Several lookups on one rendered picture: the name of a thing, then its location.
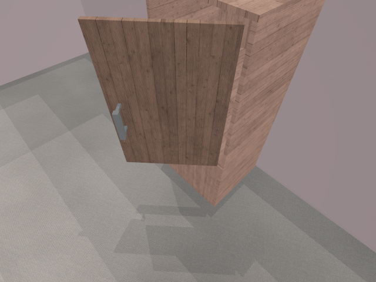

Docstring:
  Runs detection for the cupboard door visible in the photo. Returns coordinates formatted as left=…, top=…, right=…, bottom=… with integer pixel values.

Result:
left=78, top=16, right=245, bottom=166

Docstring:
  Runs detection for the handle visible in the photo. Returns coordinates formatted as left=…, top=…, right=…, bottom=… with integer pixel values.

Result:
left=112, top=103, right=127, bottom=140

